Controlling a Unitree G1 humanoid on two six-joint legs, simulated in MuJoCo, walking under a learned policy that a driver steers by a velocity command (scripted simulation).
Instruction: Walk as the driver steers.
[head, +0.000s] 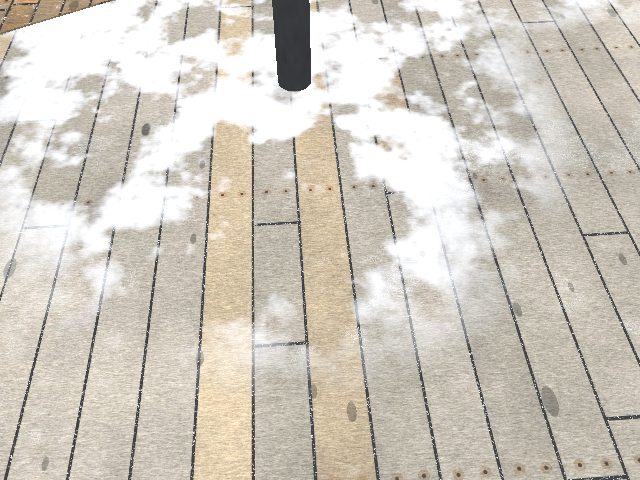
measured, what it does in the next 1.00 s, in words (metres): walks ahead, turning right: right foot, then left foot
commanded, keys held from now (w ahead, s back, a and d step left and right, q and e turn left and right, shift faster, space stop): w+e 0.38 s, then w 0.12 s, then no key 0.50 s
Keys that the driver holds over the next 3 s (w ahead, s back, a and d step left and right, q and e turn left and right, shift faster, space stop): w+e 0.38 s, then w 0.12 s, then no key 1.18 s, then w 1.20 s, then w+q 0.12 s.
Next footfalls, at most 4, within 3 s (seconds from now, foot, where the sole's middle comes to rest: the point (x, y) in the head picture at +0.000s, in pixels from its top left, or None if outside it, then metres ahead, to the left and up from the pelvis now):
0.04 right None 0.19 -0.10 -0.76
0.52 left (293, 468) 0.49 0.06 -0.76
0.90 right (419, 456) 0.50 -0.20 -0.76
2.42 left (344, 289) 0.92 -0.08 -0.76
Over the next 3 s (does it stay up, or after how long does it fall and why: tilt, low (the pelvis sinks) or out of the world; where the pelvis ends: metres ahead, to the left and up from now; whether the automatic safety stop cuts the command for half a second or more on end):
stays up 1.02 -0.24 0.00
